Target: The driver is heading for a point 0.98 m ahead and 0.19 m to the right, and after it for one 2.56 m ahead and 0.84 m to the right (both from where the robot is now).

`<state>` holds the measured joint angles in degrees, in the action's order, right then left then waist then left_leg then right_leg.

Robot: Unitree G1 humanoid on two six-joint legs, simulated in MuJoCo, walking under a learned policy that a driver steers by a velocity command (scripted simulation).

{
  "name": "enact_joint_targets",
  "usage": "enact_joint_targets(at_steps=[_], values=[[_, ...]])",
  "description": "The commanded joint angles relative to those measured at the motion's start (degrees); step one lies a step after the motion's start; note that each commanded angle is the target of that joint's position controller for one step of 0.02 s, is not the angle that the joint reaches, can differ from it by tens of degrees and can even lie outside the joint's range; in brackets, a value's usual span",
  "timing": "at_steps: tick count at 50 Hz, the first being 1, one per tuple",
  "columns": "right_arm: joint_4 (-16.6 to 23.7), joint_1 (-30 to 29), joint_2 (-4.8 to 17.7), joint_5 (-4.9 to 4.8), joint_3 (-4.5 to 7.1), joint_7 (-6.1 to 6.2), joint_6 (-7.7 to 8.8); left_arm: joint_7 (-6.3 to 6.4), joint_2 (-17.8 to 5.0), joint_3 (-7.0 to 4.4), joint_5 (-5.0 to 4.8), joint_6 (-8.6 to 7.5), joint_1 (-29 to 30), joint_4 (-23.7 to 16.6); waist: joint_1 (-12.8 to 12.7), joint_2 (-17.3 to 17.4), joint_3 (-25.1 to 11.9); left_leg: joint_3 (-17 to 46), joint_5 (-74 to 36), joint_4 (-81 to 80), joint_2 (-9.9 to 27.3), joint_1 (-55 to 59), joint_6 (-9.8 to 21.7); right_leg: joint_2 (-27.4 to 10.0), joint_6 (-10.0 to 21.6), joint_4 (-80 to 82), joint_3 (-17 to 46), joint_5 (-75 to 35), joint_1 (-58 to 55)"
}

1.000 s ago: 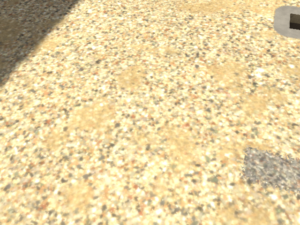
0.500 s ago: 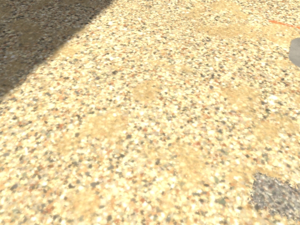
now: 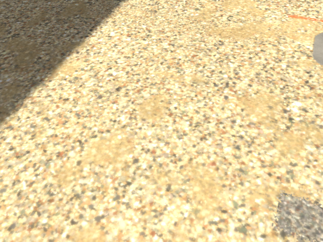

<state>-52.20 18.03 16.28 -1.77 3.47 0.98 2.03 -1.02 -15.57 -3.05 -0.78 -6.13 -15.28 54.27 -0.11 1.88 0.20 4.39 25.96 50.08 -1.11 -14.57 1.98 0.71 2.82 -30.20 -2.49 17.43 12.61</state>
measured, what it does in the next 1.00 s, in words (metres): walks ahead: left foot, then right foot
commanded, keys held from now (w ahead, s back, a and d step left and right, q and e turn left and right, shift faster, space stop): w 0.78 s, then no key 0.22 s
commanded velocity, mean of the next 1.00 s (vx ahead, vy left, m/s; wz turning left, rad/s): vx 0.43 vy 0.00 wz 0.00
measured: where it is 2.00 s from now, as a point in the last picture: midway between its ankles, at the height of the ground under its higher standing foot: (179, 206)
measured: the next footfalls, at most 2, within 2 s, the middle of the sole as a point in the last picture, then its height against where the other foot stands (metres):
left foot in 0.42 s outside the picture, level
right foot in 0.92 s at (206, 202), level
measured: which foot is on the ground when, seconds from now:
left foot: up 0.00-0.40, down 0.42-0.92, up 0.94-1.00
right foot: down 0.00-0.44, up 0.46-0.90, down 0.92-1.00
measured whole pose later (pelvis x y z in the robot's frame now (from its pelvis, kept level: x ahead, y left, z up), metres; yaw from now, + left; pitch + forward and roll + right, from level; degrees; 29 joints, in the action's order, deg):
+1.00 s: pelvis +0.54 -0.02 -0.01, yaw -1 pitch +2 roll +2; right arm -56.9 18.0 16.1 -0.6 2.0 0.2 3.1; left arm -1.9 -14.3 -1.7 0.7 -5.2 -2.4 47.0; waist 2.8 0.2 3.3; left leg 3.0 33.0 54.4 -2.3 -12.3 -0.4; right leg -0.8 2.6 -30.0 -1.6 4.8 27.2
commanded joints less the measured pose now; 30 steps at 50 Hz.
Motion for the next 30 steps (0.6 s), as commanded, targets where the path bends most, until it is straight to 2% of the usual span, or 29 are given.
enact_joint_targets(at_steps=[1, 2, 3, 4, 6, 8, 11, 15, 17, 18, 19, 20, 21, 22, 23, 24, 25, 26, 27, 28, 29, 30], values=[[5.81, -6.1, 5.7, -0.73, 1.08, -0.51, 3.32, -0.21, -7.6, -1.03, 0.54, -0.74, -4.52, -1.4, -2.45, -7.85, 5.84, 1.21, -6.62, 13.91, 5.24, -30.52, 2.07, -18.29, 8.38, 21.62, 28.75, 8.59, -17.4], [5.87, -7.36, 5.9, -0.09, 1.36, -0.63, 3.43, -0.32, -6.62, -0.55, 0.55, -0.61, -3.87, -1.61, -2.29, -7.06, 6.39, 0.51, -10.33, 11.93, 6.67, -30.53, 2.02, -16.79, 7.23, 21.9, 24.12, 0.71, -16.91], [5.74, -7.89, 5.36, 0.35, 1.45, -1.04, 3.31, -0.34, -5.13, 0.04, 0.82, -0.29, -4.56, -1.34, -2.18, -7.55, 5.43, -0.46, -13.14, 10.27, 7.37, -28.33, 1.74, -14.69, 6.07, 21.87, 19.37, -6.66, -16.13], [5.67, -8.14, 4.21, 0.6, 1.28, -1.43, 3.12, -0.28, -4.91, 0.22, 0.92, -0.06, -5.99, -0.87, -2.27, -8.27, 4.52, -1.79, -15.02, 9.26, 7.24, -27.44, 1.16, -13.54, 5.87, 21.6, 16.31, -14.03, -16.17], [6.32, -10.08, 2.8, 1.04, 1.0, -1.77, 2.69, 0.15, -5.78, 0.21, 0.83, 0.42, -8.22, -0.01, -2.54, -7.06, 3.94, -3.64, -17.89, 6.35, 6.93, -28.31, -0.55, -12.61, 6.65, 21.56, 12.31, -24.4, -16.41], [8.2, -14.61, 1.66, 1.03, 0.47, -1.79, 2.56, 0.81, -6.7, 0.17, 0.94, 0.9, -8.46, 0.13, -3.04, -5.9, 5.08, -4.71, -21.39, -0.61, 6.42, -28.23, -1.94, -11.8, 6.84, 22.83, 9.76, -27.06, -14.24], [10.35, -21.11, 0.5, 0.69, -0.36, -2.25, 2.93, 1.61, -7.19, 0.23, 0.82, 1.13, -9.86, 0.56, -4.5, -6.41, 6.62, -6.67, -28.94, -12.35, 4.6, -23.0, -2.39, -10.38, 6.17, 25.28, 6.68, -24.38, -10.46], [12.52, -26.45, 1.01, 0.24, -0.71, -3.34, 3.46, 1.91, -7.35, -0.11, 0.09, 1.43, -12.69, 2.24, -4.54, -6.18, 8.59, -6.04, -30.9, -19.8, 3.43, -21.78, -0.6, -13.22, 6.85, 24.95, 6.19, -25.55, -14.63], [12.95, -26.35, 2.36, 0.25, -0.38, -3.86, 3.85, 2.04, -7.92, -0.6, -0.04, 1.81, -11.99, 2.25, -2.74, -6.48, 7.25, -5.79, -28.21, -21.46, 2.77, -20.18, 1.24, -14.85, 6.31, 21.76, 5.78, -33.21, -18.74], [12.52, -24.28, 3.6, 0.31, 0.12, -3.89, 3.93, 2.12, -8.61, -0.91, 0.1, 2.07, -11.21, 1.97, -1.07, -7.26, 4.99, -6.37, -26.16, -21.42, 1.56, -16.81, 2.22, -15.21, 5.76, 18.54, 5.54, -42.19, -20.57], [11.5, -20.35, 5.18, 0.36, 0.88, -3.66, 3.82, 2.2, -9.35, -1.24, 0.34, 2.49, -10.69, 1.73, 1.2, -8.6, 1.45, -7.45, -23.69, -20.63, -0.19, -11.41, 3.32, -15.2, 5.23, 13.42, 5.25, -52.92, -22.01], [8.99, -11.9, 7.36, 0.27, 2.11, -3.21, 3.62, 2.21, -9.17, -1.21, 0.72, 3.15, -9.77, 1.4, 5.56, -8.95, -3.97, -8.79, -23.41, -21.25, -1.89, -0.98, 5.0, -13.53, 4.09, 3.52, 3.78, -60.16, -20.88], [6.2, -1.54, 9.59, 0.56, 3.11, -2.53, 3.27, 2.19, -8.34, -0.7, 1.11, 3.36, -9.17, 0.53, 10.03, -8.12, -10.51, -4.47, -23.72, -19.6, 2.21, 16.23, 7.6, -11.69, 2.63, -9.89, 3.37, -53.55, -10.8], [4.4, 6.91, 14.63, 2.02, 4.41, -2.2, 2.99, 1.29, -1.17, 1.38, 1.23, 2.52, -16.34, -0.37, 7.71, 4.47, -20.81, 21.68, -12.08, -20.56, 18.15, 41.19, 17.36, -2.54, -1.18, -33.75, 1.85, -25.51, 13.68], [3.56, 6.73, 10.13, 1.26, 3.04, -2.27, 2.76, 0.82, -0.95, 1.7, 0.41, 0.97, -15.84, 1.04, 7.66, 9.14, -24.76, 39.57, -3.91, -31.52, 23.37, 42.44, 19.47, 2.97, -1.11, -45.12, 8.91, 13.95, 21.78], [3.86, 1.13, 7.56, 0.68, 1.96, -2.31, 2.94, 0.5, -6.83, -0.02, -1.47, -0.36, -9.24, -1.72, 7.01, 7.25, -13.59, 33.04, -0.28, -34.47, 21.07, 33.12, 16.03, -0.77, 0.24, -48.83, 10.5, 12.22, 27.4], [4.88, -4.19, 6.03, 0.93, 1.43, -2.29, 3.18, 0.65, -8.0, -0.31, -2.27, -1.04, -4.44, -3.38, 5.03, 3.43, -6.36, 24.71, -3.6, -36.57, 19.18, 22.82, 14.08, -3.98, 0.99, -46.67, 8.66, 6.93, 27.29], [4.99, -7.65, 4.46, 1.47, 0.91, -2.62, 3.63, 1.03, -7.29, -0.51, -1.69, -1.09, -2.41, -3.77, 2.85, -0.15, -1.55, 18.42, -9.74, -38.88, 16.89, 13.77, 12.91, -6.34, 0.74, -42.47, 7.4, 2.8, 25.45], [5.01, -9.5, 2.93, 2.11, 0.43, -2.77, 4.18, 1.39, -6.63, -0.9, -0.86, -0.48, -3.49, -3.43, 0.49, 0.99, -0.58, 13.57, -14.21, -40.4, 14.5, 8.47, 11.6, -8.39, 0.55, -39.29, 7.7, -0.08, 21.45], [4.71, -10.19, 2.61, 2.27, 0.35, -2.98, 4.31, 1.44, -4.92, -0.7, -0.49, 0.3, -5.33, -2.96, -0.9, 2.05, -0.36, 11.1, -15.74, -41.95, 13.3, 4.86, 11.57, -9.11, 0.05, -37.89, 7.67, -1.18, 18.44], [4.18, -9.93, 2.89, 1.97, 0.39, -3.1, 4.52, 1.52, -3.51, -0.5, -0.28, 0.97, -6.22, -2.77, -1.59, 2.05, 0.03, 9.21, -17.2, -43.14, 12.81, 2.45, 12.05, -9.53, -0.54, -36.46, 7.16, -1.48, 17.34], [3.48, -9.27, 3.49, 1.77, 0.47, -3.06, 4.74, 1.64, -3.08, -0.45, -0.13, 1.53, -5.63, -3.19, -1.95, 1.93, 1.0, 7.37, -18.54, -44.19, 12.6, 0.47, 12.48, -9.99, -1.25, -34.71, 6.67, -2.26, 17.79]])
Velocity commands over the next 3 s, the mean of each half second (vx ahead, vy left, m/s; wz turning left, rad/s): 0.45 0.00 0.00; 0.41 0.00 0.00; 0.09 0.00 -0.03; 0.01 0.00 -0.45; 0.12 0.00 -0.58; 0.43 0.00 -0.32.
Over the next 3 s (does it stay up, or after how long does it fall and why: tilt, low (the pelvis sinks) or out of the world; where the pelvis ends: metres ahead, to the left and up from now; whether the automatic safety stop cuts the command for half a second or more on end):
stays up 0.80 -0.24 0.01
